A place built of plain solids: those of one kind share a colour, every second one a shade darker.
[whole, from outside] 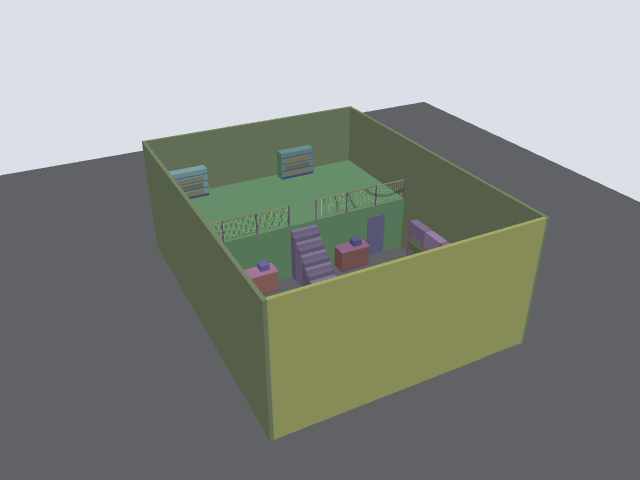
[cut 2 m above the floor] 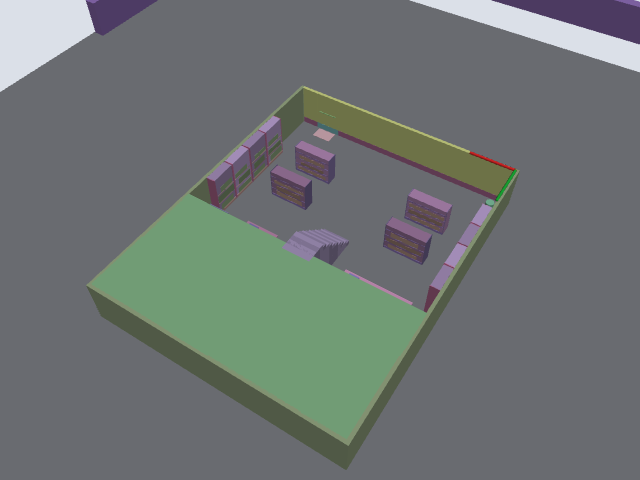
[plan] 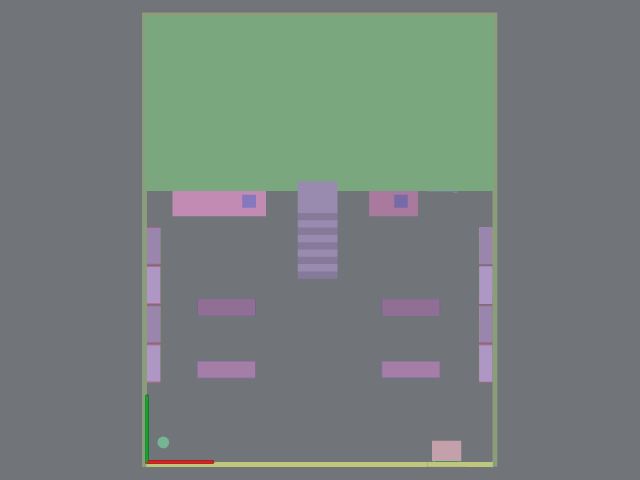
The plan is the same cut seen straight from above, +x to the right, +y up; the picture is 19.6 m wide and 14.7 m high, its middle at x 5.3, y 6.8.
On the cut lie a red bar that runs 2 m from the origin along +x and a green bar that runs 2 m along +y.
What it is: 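A hardware shop at street level behind a glazed front, one room two levels high, with a raised rear level reached by one straight flight, fitted out in the 1990s to 2020s; 10.6 x 13.6 m, 5.55 m high throughout; its front glazed onto the street; the raised level 2.63 m over the floor, over the rear 5.3 m, open to the hall behind a guard 1.0 m high along its edge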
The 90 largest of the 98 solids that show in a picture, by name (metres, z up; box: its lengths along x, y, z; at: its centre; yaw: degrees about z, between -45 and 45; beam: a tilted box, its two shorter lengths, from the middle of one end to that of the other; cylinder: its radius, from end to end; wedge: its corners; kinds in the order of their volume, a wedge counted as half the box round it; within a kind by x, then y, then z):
{
 "upper_1": {"box": [10.68, 5.37, 2.68], "at": [5.29, 10.98, 1.29]},
 "street_hedge_1": {"box": [39.8, 0.6, 2.25], "at": [5.29, -16.3, 1.07]},
 "street_hedge_2": {"box": [0.6, 15.85, 2.25], "at": [24.89, -8.07, 1.07]},
 "wall_1": {"box": [0.15, 13.92, 5.6], "at": [-0.07, 6.81, 2.75]},
 "wall_2": {"box": [10.88, 0.15, 5.6], "at": [5.29, 13.7, 2.75]},
 "wall_3": {"box": [0.15, 13.92, 5.6], "at": [10.65, 6.81, 2.75]},
 "stair_step_1": {"box": [1.22, 0.45, 0.25], "at": [5.23, 5.84, 0.08]},
 "stair_step_2": {"box": [1.22, 0.45, 0.45], "at": [5.23, 6.06, 0.18]},
 "stair_step_3": {"box": [1.22, 0.45, 0.66], "at": [5.23, 6.28, 0.28]},
 "stair_step_4": {"box": [1.22, 0.45, 0.86], "at": [5.23, 6.51, 0.38]},
 "stair_step_5": {"box": [1.22, 0.45, 1.06], "at": [5.23, 6.73, 0.48]},
 "stair_step_6": {"box": [1.22, 0.45, 1.26], "at": [5.23, 6.96, 0.58]},
 "stair_step_7": {"box": [1.22, 0.45, 1.46], "at": [5.23, 7.18, 0.68]},
 "stair_step_8": {"box": [1.22, 0.45, 1.67], "at": [5.23, 7.4, 0.78]},
 "stair_step_9": {"box": [1.22, 0.45, 1.87], "at": [5.23, 7.63, 0.88]},
 "stair_step_10": {"box": [1.22, 0.45, 2.07], "at": [5.23, 7.85, 0.98]},
 "stair_step_11": {"box": [1.22, 0.45, 2.27], "at": [5.23, 8.08, 1.09]},
 "stair_step_12": {"box": [1.22, 0.52, 2.47], "at": [5.23, 8.34, 1.19]},
 "window_wall_1": {"box": [8.58, 0.15, 5.6], "at": [4.29, -0.07, 2.75]},
 "window_wall_2": {"box": [1.2, 0.15, 5.6], "at": [9.18, -0.07, 2.75]},
 "window_wall_3": {"box": [0.8, 0.15, 5.6], "at": [10.18, -0.07, 2.75]},
 "shelves_body_1": {"box": [0.4, 1.16, 2.1], "at": [0.2, 3.02, 1.0]},
 "shelves_body_2": {"box": [0.4, 1.16, 2.1], "at": [0.2, 4.22, 1.0]},
 "shelves_body_3": {"box": [0.4, 1.16, 2.1], "at": [0.2, 5.42, 1.0]},
 "shelves_body_4": {"box": [0.4, 1.16, 2.1], "at": [0.2, 6.62, 1.0]},
 "shelves_body_5": {"box": [0.4, 1.16, 2.1], "at": [10.38, 3.02, 1.0]},
 "shelves_body_6": {"box": [0.4, 1.16, 2.1], "at": [10.38, 4.22, 1.0]},
 "shelves_body_7": {"box": [0.4, 1.16, 2.1], "at": [10.38, 5.42, 1.0]},
 "shelves_body_8": {"box": [0.4, 1.16, 2.1], "at": [10.38, 6.62, 1.0]},
 "gondola_1": {"box": [1.8, 0.5, 1.43], "at": [2.44, 2.83, 0.67]},
 "gondola_2": {"box": [1.8, 0.5, 1.43], "at": [2.44, 4.73, 0.67]},
 "gondola_3": {"box": [1.8, 0.5, 1.43], "at": [8.09, 2.83, 0.67]},
 "gondola_4": {"box": [1.8, 0.5, 1.43], "at": [8.09, 4.73, 0.67]},
 "counter_1": {"box": [2.83, 0.7, 1.05], "at": [2.21, 7.94, 0.47]},
 "counter_2": {"box": [1.45, 0.7, 1.05], "at": [7.55, 7.94, 0.47]},
 "upper_gondola_1": {"box": [1.8, 0.5, 1.43], "at": [1.6, 13.19, 3.29]},
 "upper_gondola_2": {"box": [1.8, 0.5, 1.43], "at": [7.2, 13.19, 3.29]},
 "shelves_goods_1": {"box": [0.41, 0.89, 0.38], "at": [10.38, 2.95, 0.32]},
 "shelves_goods_2": {"box": [0.41, 0.96, 0.27], "at": [10.38, 3.03, 0.74]},
 "shelves_goods_3": {"box": [0.41, 0.75, 0.25], "at": [10.38, 3.09, 1.22]},
 "shelves_goods_4": {"box": [0.41, 0.8, 0.25], "at": [10.38, 4.1, 1.21]},
 "shelves_goods_5": {"box": [0.41, 0.77, 0.33], "at": [10.38, 4.21, 0.78]},
 "shelves_goods_6": {"box": [0.41, 0.81, 0.31], "at": [10.38, 4.26, 0.29]},
 "shelves_goods_7": {"box": [0.41, 0.8, 0.32], "at": [10.38, 5.33, 0.77]},
 "shelves_goods_8": {"box": [0.41, 0.92, 0.29], "at": [10.38, 5.36, 0.27]},
 "shelves_goods_9": {"box": [0.41, 0.81, 0.25], "at": [10.38, 5.5, 1.22]},
 "shelves_goods_10": {"box": [0.41, 0.75, 0.33], "at": [10.38, 6.53, 1.25]},
 "shelves_goods_11": {"box": [0.41, 0.81, 0.34], "at": [10.38, 6.61, 0.3]},
 "shelves_goods_12": {"box": [0.41, 1.05, 0.38], "at": [10.38, 6.62, 0.8]},
 "stallriser_1": {"box": [8.58, 0.05, 0.35], "at": [4.29, -0.02, 0.12]},
 "stallriser_2": {"box": [0.8, 0.05, 0.35], "at": [10.18, -0.02, 0.12]},
 "shelves_cheek_1": {"box": [0.41, 0.032, 2.1], "at": [0.21, 7.18, 1.0]},
 "shelves_cheek_2": {"box": [0.41, 0.032, 2.1], "at": [10.37, 3.58, 1.0]},
 "shelves_cheek_3": {"box": [0.41, 0.032, 2.1], "at": [10.37, 4.79, 1.0]},
 "shelves_cheek_4": {"box": [0.41, 0.032, 2.1], "at": [10.37, 5.99, 1.0]},
 "shelves_cheek_5": {"box": [0.41, 0.032, 2.1], "at": [10.37, 7.18, 1.0]},
 "counter_top_1": {"box": [2.87, 0.78, 0.04], "at": [2.21, 7.92, 1.02]},
 "counter_top_2": {"box": [1.49, 0.78, 0.04], "at": [7.55, 7.92, 1.02]},
 "till_1": {"box": [0.42, 0.4, 0.28], "at": [3.13, 7.99, 1.18]},
 "till_2": {"box": [0.42, 0.4, 0.28], "at": [7.78, 7.99, 1.18]},
 "front_corner_1": {"box": [0.04, 0.17, 5.45], "at": [0.0, -0.07, 2.67]},
 "front_corner_2": {"box": [0.04, 0.17, 5.45], "at": [10.58, -0.07, 2.67]},
 "end_1": {"box": [0.026, 0.53, 1.45], "at": [1.55, 4.73, 0.68]},
 "end_2": {"box": [0.026, 0.53, 1.45], "at": [7.2, 2.83, 0.68]},
 "end_3": {"box": [0.026, 0.53, 1.45], "at": [7.2, 4.73, 0.68]},
 "service_door_1": {"box": [0.95, 0.03, 2.1], "at": [9.05, 8.29, 1.0]},
 "plant_pot_1": {"cylinder": 0.18, "from": [0.5, 0.6, 0.0], "to": [0.5, 0.6, 0.38]},
 "door_mat_1": {"box": [0.9, 0.6, 0.07], "at": [9.18, 0.35, -0.02]},
 "street_door_kick_1": {"box": [1.2, 0.05, 0.35], "at": [9.18, -0.02, 0.12]},
 "upper_end_1": {"box": [0.026, 0.53, 1.45], "at": [6.31, 13.19, 3.3]},
 "goods_1": {"box": [1.59, 0.008, 0.25], "at": [2.41, 3.09, 0.88]},
 "goods_2": {"box": [1.57, 0.008, 0.21], "at": [2.42, 3.09, 0.55]},
 "goods_3": {"box": [1.57, 0.008, 0.21], "at": [2.45, 4.99, 0.56]},
 "goods_4": {"box": [1.23, 0.008, 0.29], "at": [2.46, 4.99, 0.9]},
 "goods_5": {"box": [1.33, 0.008, 0.25], "at": [8.05, 4.99, 0.25]},
 "goods_6": {"box": [1.54, 0.008, 0.22], "at": [8.05, 4.99, 0.87]},
 "goods_7": {"box": [1.32, 0.008, 0.25], "at": [8.1, 3.09, 0.88]},
 "shelf_1": {"box": [1.74, 0.016, 0.17], "at": [2.44, 3.09, 0.04]},
 "shelf_2": {"box": [1.74, 0.016, 0.17], "at": [2.44, 4.99, 0.04]},
 "shelf_3": {"box": [1.74, 0.016, 0.17], "at": [8.09, 3.09, 0.04]},
 "shelf_4": {"box": [1.74, 0.016, 0.17], "at": [8.09, 4.99, 0.04]},
 "upper_shelf_1": {"box": [1.74, 0.016, 0.17], "at": [1.6, 12.94, 2.66]},
 "upper_shelf_2": {"box": [1.74, 0.016, 0.17], "at": [7.2, 12.94, 2.66]},
 "upper_goods_1": {"box": [1.29, 0.008, 0.25], "at": [1.6, 12.94, 3.2]},
 "upper_goods_2": {"box": [1.33, 0.008, 0.24], "at": [7.19, 12.94, 3.2]},
 "upper_goods_3": {"box": [1.28, 0.008, 0.25], "at": [7.23, 12.94, 3.56]},
 "upper_guard_rail_1": {"box": [1.51, 0.044, 0.044], "at": [2.3, 8.33, 3.6]},
 "upper_guard_rail_2": {"box": [1.51, 0.044, 0.044], "at": [3.81, 8.33, 3.6]},
 "upper_guard_post_1": {"box": [0.05, 0.05, 1.06], "at": [5.89, 8.33, 3.11]},
 "counter_kick_1": {"box": [1.45, 0.012, 0.15], "at": [7.55, 7.58, 0.03]}
}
